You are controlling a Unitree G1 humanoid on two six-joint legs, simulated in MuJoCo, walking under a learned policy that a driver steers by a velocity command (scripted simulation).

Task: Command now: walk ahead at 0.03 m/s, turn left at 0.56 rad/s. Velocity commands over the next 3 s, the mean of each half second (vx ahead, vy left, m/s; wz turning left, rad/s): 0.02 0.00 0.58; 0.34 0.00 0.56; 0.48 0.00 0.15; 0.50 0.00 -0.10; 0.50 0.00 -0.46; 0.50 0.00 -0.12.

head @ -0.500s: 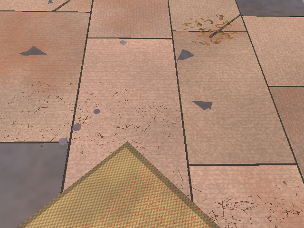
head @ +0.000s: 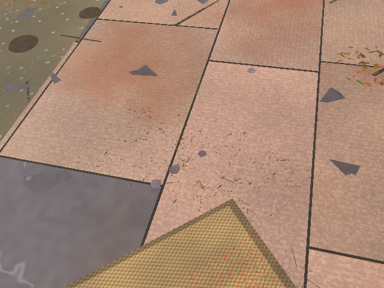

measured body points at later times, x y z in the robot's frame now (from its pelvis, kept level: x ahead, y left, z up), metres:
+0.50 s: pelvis -0.03 +0.04 +0.00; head +0.00 +0.08 +0.45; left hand +0.00 +0.34 -0.13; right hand +0.17 -0.20 -0.09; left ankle -0.04 +0.12 -0.74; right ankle +0.02 -0.10 -0.67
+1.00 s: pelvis +0.10 +0.06 +0.00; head +0.12 +0.05 +0.45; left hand +0.00 +0.33 -0.10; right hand +0.35 -0.11 -0.12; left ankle +0.03 +0.18 -0.67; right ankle +0.12 -0.04 -0.74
